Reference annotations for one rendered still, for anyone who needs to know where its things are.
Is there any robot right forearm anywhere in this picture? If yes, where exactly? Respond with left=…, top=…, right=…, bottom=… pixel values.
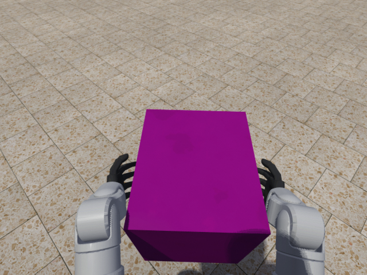
left=266, top=187, right=325, bottom=275

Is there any left robot hand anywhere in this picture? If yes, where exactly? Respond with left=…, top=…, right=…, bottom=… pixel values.
left=107, top=154, right=136, bottom=199

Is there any robot left forearm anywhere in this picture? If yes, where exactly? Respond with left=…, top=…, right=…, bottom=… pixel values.
left=75, top=182, right=127, bottom=275

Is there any carton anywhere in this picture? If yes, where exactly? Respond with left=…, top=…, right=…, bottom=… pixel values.
left=123, top=109, right=271, bottom=264

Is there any right robot hand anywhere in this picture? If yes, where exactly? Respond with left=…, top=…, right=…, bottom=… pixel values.
left=257, top=159, right=285, bottom=206

